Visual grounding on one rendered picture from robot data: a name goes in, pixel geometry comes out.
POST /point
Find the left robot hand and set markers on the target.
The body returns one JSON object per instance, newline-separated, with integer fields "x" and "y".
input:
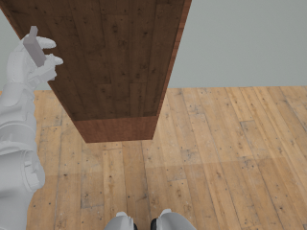
{"x": 21, "y": 69}

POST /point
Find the robot left thigh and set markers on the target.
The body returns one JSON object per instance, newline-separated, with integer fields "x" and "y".
{"x": 120, "y": 223}

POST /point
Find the robot left upper arm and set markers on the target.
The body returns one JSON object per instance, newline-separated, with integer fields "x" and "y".
{"x": 21, "y": 174}

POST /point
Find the cupboard door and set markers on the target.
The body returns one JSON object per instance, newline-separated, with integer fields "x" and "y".
{"x": 116, "y": 53}

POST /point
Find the handle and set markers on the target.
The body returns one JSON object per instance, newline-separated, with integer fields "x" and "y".
{"x": 34, "y": 49}

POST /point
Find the left robot forearm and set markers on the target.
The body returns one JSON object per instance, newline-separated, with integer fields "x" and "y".
{"x": 17, "y": 120}

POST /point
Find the robot right shin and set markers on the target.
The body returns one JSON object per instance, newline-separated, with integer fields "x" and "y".
{"x": 164, "y": 212}

